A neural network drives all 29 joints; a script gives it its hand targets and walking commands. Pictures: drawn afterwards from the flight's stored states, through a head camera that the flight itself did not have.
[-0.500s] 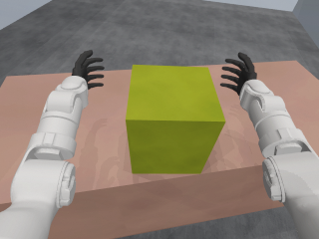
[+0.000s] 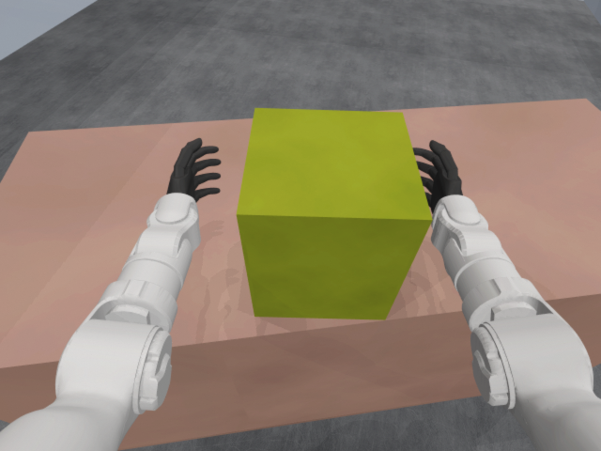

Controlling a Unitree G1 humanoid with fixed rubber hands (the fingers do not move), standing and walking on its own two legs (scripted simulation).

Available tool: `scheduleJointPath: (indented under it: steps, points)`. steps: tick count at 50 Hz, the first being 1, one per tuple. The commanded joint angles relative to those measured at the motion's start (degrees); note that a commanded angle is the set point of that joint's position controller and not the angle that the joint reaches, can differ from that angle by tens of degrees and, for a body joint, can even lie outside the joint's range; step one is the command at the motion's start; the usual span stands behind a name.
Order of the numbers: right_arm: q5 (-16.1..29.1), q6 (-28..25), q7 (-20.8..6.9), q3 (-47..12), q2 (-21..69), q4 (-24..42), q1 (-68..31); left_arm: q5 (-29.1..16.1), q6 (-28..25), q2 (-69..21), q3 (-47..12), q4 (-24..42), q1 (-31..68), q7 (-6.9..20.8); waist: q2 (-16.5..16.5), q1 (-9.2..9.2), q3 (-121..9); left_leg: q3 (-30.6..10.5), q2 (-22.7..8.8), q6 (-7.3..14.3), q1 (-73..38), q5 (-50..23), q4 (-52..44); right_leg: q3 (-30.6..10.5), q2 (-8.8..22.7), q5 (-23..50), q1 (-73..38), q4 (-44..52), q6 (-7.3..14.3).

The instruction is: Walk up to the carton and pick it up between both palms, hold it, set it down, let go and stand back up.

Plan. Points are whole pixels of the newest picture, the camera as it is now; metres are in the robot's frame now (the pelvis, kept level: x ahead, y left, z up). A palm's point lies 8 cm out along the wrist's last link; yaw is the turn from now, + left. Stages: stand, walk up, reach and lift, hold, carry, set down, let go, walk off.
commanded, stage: reach and lift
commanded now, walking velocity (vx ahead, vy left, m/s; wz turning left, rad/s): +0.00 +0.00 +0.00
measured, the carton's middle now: (324, 220) +0.43 -0.02 +0.05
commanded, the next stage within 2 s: none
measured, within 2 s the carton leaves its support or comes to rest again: neither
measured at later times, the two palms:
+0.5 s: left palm (206, 193) +0.43 +0.15 +0.10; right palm (427, 198) +0.43 -0.16 +0.11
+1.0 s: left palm (210, 194) +0.43 +0.15 +0.11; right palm (428, 203) +0.42 -0.16 +0.11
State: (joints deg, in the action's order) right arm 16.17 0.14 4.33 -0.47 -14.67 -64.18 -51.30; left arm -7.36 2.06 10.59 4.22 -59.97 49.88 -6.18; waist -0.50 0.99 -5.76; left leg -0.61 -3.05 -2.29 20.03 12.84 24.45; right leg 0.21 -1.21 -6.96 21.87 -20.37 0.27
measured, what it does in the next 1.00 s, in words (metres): stands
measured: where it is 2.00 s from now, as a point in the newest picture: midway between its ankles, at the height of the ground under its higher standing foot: outside the picture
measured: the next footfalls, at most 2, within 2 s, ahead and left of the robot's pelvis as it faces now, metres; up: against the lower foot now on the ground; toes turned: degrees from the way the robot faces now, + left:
none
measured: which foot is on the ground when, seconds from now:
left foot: down 0.00-1.00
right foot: down 0.00-1.00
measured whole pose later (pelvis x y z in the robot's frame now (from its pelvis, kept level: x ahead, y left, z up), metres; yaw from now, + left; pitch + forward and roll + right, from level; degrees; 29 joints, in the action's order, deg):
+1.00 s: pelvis +0.00 +0.00 +0.01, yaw +0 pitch +6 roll +0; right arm -15.6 0.0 3.1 26.8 0.7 -53.5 -48.5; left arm 17.0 -2.0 -0.4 28.5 -58.0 50.9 -2.9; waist 0.3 -1.2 -2.0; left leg 0.3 -2.1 -1.6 13.9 10.1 18.3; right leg -0.2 -0.2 -5.1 16.5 -15.8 -0.3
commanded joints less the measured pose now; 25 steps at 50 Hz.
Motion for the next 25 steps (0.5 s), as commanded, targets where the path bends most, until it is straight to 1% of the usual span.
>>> scheduleJointPath:
  steps: [1, 3, 5, 6, 7, 8, 9, 11, 12, 13, 15, 16, 17, 18, 19, 20, 21, 22, 23, 24, 25]
  points:
    - [1.0, -5.2, 0.2, 0.6, -9.4, 10.5, -27.0, -0.9, -5.4, 6.4, -0.2, 10.1, 28.0, -0.9, 0.6, -0.52, -35.7, 3.4, 3.3, -2.7, -6.1, -23.0, 1.9, 0.8, -1.8, 20.8, -18.1, -2.7, -1.3]
    - [0.5, -5.1, 0.6, 1.0, -8.9, 10.2, -27.9, -1.9, -5.6, 6.3, -0.8, 9.7, 29.2, -0.9, 1.3, -1.11, -35.5, 3.4, 3.4, -2.3, -4.3, -20.5, 1.7, 0.6, -1.5, 20.5, -17.7, -2.9, -1.6]
    - [0.1, -5.0, 0.9, 1.2, -8.1, 9.6, -28.4, -2.5, -6.3, 6.2, -1.1, 9.1, 30.3, -1.1, 1.3, -1.15, -36.2, 3.4, 3.5, -2.0, -2.5, -18.7, 1.5, 0.4, -1.1, 19.7, -17.6, -3.3, -1.6]
    - [0.2, -3.9, 1.6, 1.1, -6.3, 7.1, -28.5, -2.7, -6.2, 8.6, -0.8, 4.0, 31.2, -0.5, 3.5, -2.03, -33.8, 3.4, 3.9, -0.9, 0.6, -14.2, 0.4, -0.4, -0.5, 17.9, -17.5, -3.2, -2.7]
    - [0.3, -3.3, 2.1, 0.4, -5.2, 6.8, -28.7, -3.2, -6.6, 8.6, -0.6, 2.2, 30.9, -0.2, 4.6, -1.72, -33.5, 3.6, 4.1, -0.2, 3.7, -12.0, -0.5, -0.9, 0.1, 18.6, -19.3, -3.6, -2.9]
    - [0.3, -3.1, 2.4, 0.4, -4.4, 6.3, -28.7, -3.3, -7.4, 9.1, -0.5, 1.6, 31.4, 0.0, 4.5, -1.68, -34.1, 3.7, 4.3, 0.2, 6.0, -10.3, -0.6, -1.4, 0.7, 18.8, -20.5, -4.2, -3.2]
    - [0.4, -3.5, 2.7, 0.6, -4.0, 7.8, -28.4, -3.5, -8.6, 9.2, -0.6, 2.8, 32.2, -0.1, 3.5, -1.15, -36.5, 3.9, 4.4, 0.4, 6.8, -10.5, -1.0, -1.5, 1.0, 19.8, -21.5, -4.9, -3.0]
    - [0.3, -3.9, 2.8, 0.5, -2.6, 8.8, -28.9, -3.1, -10.3, 8.6, -0.8, 2.6, 33.7, -0.3, 1.4, -1.24, -40.0, 3.8, 4.4, -0.2, 5.8, -12.4, -0.5, -1.1, 1.0, 20.4, -20.5, -5.5, -2.7]
    - [-0.1, -3.7, 2.8, 0.6, -2.1, 8.3, -29.1, -2.9, -10.6, 7.7, -1.0, 0.4, 33.2, -0.2, 0.5, -1.17, -39.7, 3.9, 4.4, -0.6, 4.8, -12.6, -0.3, -0.6, 0.9, 19.0, -19.0, -5.2, -2.3]
    - [-0.5, -3.6, 2.6, 0.7, -1.6, 7.7, -29.3, -3.2, -10.8, 6.9, -1.2, -0.1, 33.4, -0.1, 0.7, -1.26, -39.1, 3.6, 4.2, -0.9, 3.6, -12.9, 0.0, -0.2, 0.6, 17.5, -17.7, -5.0, -1.7]
    - [-0.9, -3.6, 2.5, 1.5, -1.5, 6.6, -28.9, -2.4, -11.0, 5.7, -1.3, -1.1, 33.6, -0.5, -0.9, -1.28, -38.4, 3.4, 3.8, -1.6, 0.9, -14.3, 0.7, 0.6, 0.1, 14.5, -13.6, -4.4, -1.2]
    - [-1.1, -3.7, 2.4, 1.6, -1.4, 6.0, -29.0, -2.3, -10.8, 4.7, -1.9, -1.4, 33.6, -0.6, -1.1, -1.56, -37.2, 3.0, 3.5, -2.0, -1.3, -16.0, 1.2, 1.1, -0.3, 13.5, -11.4, -3.9, -0.8]
    - [-1.5, -3.8, 2.5, 2.3, -1.5, 5.2, -29.1, -1.9, -10.5, 4.1, -1.7, -1.8, 33.6, -0.8, -2.0, -1.53, -37.7, 3.0, 3.2, -2.5, -3.0, -17.7, 1.8, 1.5, -0.5, 12.7, -10.1, -3.6, -0.4]
    - [-1.8, -3.8, 2.6, 2.6, -1.6, 4.7, -29.4, -1.2, -10.0, 3.5, -1.3, -2.4, 33.8, -1.0, -1.8, -1.56, -37.4, 2.9, 2.9, -3.0, -4.6, -19.6, 2.5, 1.8, -0.9, 12.6, -9.1, -3.3, -0.1]
    - [-2.1, -4.1, 2.5, 3.7, -1.5, 4.9, -29.6, -0.8, -9.8, 2.3, -1.4, -0.8, 34.4, -1.3, -2.9, -1.33, -38.9, 2.7, 2.7, -3.7, -6.3, -21.8, 3.5, 2.0, -1.1, 12.8, -7.8, -3.3, 0.3]
    - [-2.0, -4.2, 2.3, 3.2, -0.8, 5.4, -29.7, -0.1, -9.6, 1.0, -1.1, 0.7, 34.6, -1.5, -3.3, -1.1, -39.3, 2.7, 2.6, -3.9, -7.7, -23.4, 3.7, 2.3, -1.4, 12.8, -7.0, -2.9, 0.4]
    - [-2.8, -4.4, 2.1, 3.6, -1.1, 7.2, -30.4, 0.1, -9.4, 0.5, -0.8, 1.9, 34.8, -1.7, -3.3, -1.13, -39.9, 2.6, 2.4, -4.2, -9.4, -26.0, 4.2, 2.6, -1.6, 13.6, -6.9, -2.7, 0.4]
    - [-2.9, -4.3, 2.1, 3.8, -0.8, 7.4, -30.0, 0.8, -8.9, 0.0, 0.1, 2.4, 34.5, -1.8, -3.2, -0.73, -39.4, 2.8, 2.7, -4.3, -9.5, -26.4, 4.5, 2.6, -1.6, 14.3, -7.3, -2.5, 0.1]
    - [-3.4, -4.3, 2.0, 4.0, -0.3, 7.3, -29.7, 1.5, -8.5, -0.4, 0.4, 3.2, 34.2, -2.0, -2.3, -0.82, -39.6, 2.8, 2.5, -4.3, -10.2, -27.8, 4.8, 2.5, -1.8, 16.6, -7.7, -2.9, 0.2]
    - [-3.9, -4.1, 2.2, 4.3, -0.9, 7.0, -30.4, 2.6, -7.7, 0.1, 1.4, 3.0, 33.8, -2.1, -2.1, -0.61, -38.7, 2.8, 2.8, -4.2, -9.9, -27.7, 4.6, 2.2, -1.8, 17.2, -9.3, -2.8, -0.2]
    - [-4.5, -3.6, 2.4, 4.2, -0.3, 6.2, -29.7, 3.5, -7.0, -0.5, 2.6, 2.8, 32.9, -2.2, -0.2, -0.38, -36.7, 2.8, 2.6, -3.8, -8.9, -27.1, 4.0, 2.2, -2.0, 17.4, -10.9, -2.8, -0.4]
